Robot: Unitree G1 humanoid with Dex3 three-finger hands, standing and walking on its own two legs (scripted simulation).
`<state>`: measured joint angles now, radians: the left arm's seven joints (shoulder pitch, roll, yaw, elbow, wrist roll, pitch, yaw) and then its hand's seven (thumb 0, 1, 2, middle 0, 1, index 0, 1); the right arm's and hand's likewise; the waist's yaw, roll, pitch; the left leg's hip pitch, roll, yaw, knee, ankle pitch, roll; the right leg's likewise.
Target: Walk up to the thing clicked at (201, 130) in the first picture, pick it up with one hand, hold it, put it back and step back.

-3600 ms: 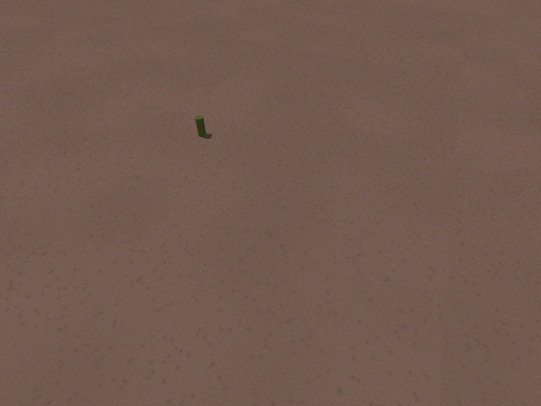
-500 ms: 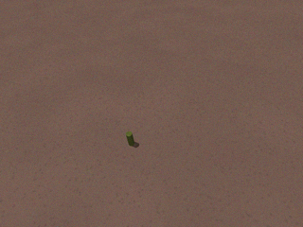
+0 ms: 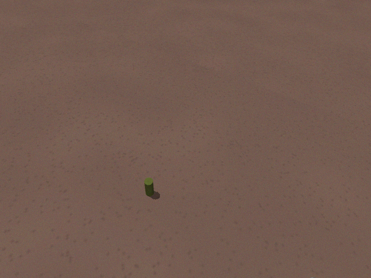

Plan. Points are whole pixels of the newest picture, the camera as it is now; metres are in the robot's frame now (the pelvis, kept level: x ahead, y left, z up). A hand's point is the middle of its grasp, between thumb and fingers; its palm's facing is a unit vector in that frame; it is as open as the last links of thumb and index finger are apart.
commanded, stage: walk up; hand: left
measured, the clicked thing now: (149, 187) +0.73 +0.17 -0.70
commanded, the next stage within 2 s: none
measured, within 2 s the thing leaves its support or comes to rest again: neither
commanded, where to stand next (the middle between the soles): +0.38 -0.04 m, yaw -1 degrees
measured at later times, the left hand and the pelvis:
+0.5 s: hand (100, 256) +0.21 +0.20 -0.11, palm faces -0.01 -0.90 -0.43, open 7.4 cm; pelvis +0.16 -0.07 +0.01, yaw -2 degrees
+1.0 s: hand (100, 214) +0.33 +0.24 -0.16, palm faces -0.04 -0.94 -0.34, open 7.4 cm; pelvis +0.28 -0.03 +0.00, yaw +1 degrees
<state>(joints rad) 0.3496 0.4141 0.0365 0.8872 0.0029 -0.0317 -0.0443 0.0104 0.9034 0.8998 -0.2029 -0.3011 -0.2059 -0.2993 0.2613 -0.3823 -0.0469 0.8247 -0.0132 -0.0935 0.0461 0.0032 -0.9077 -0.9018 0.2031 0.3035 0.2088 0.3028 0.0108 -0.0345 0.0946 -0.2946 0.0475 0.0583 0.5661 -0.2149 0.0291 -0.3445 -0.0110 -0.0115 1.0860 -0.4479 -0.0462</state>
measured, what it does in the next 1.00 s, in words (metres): walks ahead: right foot, then left foot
